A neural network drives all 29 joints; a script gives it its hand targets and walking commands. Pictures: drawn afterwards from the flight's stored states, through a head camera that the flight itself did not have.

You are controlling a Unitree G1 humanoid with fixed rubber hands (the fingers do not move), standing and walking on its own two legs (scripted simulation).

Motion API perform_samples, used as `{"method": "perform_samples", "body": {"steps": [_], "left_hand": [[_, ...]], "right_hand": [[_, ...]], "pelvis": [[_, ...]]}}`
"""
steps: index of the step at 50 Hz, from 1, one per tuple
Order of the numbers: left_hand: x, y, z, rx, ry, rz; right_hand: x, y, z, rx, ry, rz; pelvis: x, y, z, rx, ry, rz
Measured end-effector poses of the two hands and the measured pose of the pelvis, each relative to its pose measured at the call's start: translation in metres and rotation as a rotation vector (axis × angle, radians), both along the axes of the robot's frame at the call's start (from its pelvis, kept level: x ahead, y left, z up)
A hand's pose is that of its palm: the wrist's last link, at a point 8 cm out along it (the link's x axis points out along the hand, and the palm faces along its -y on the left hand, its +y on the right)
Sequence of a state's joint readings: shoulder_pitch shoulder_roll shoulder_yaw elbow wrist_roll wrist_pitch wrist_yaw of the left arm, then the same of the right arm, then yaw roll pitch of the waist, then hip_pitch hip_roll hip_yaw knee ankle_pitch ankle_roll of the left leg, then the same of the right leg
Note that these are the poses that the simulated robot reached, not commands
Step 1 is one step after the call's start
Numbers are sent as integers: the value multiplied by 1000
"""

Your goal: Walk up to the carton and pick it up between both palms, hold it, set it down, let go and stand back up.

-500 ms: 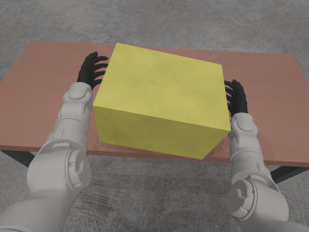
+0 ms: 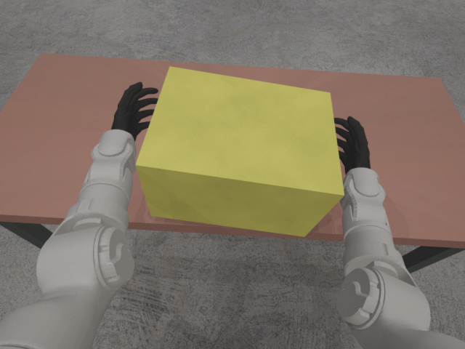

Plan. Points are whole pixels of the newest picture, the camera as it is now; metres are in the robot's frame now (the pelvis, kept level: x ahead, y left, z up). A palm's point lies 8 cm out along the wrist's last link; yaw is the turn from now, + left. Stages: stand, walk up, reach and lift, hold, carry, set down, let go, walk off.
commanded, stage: set down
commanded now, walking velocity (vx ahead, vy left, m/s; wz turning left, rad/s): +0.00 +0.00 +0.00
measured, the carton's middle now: (239, 154) +0.46 -0.01 +0.02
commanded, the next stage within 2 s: none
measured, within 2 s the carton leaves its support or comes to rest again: rests again in 1.36 s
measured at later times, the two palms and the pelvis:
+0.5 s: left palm (125, 133) +0.46 +0.19 +0.09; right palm (353, 163) +0.41 -0.21 +0.06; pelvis +0.00 +0.00 +0.00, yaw +0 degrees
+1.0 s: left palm (124, 141) +0.45 +0.20 +0.07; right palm (350, 163) +0.41 -0.20 +0.06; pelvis +0.00 +0.01 +0.00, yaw +1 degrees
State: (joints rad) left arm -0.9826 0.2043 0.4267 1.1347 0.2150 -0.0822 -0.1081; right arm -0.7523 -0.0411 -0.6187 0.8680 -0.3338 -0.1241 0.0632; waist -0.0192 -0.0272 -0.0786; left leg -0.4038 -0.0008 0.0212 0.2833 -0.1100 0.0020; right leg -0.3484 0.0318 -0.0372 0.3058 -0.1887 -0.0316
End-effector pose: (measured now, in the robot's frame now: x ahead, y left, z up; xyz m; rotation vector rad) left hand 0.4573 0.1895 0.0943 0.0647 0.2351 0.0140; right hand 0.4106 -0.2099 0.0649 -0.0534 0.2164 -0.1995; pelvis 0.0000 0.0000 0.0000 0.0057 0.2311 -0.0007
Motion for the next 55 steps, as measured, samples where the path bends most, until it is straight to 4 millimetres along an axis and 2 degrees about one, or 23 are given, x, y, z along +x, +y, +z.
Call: {"method": "perform_samples", "body": {"steps": [22, 40, 55], "left_hand": [[-1, 3, -7, 6, 0, -3], [-6, 10, -26, -5, 7, 3], [-5, 10, -25, 11, 7, 1]], "right_hand": [[0, 3, -1, 8, -11, -2], [2, 8, -1, -11, -25, 10], [2, 7, -2, -4, -32, 9]], "pelvis": [[-1, 2, 0, -2, 4, 6], [0, 6, 0, -2, 16, 11], [1, 8, 0, -2, 17, 12]]}}
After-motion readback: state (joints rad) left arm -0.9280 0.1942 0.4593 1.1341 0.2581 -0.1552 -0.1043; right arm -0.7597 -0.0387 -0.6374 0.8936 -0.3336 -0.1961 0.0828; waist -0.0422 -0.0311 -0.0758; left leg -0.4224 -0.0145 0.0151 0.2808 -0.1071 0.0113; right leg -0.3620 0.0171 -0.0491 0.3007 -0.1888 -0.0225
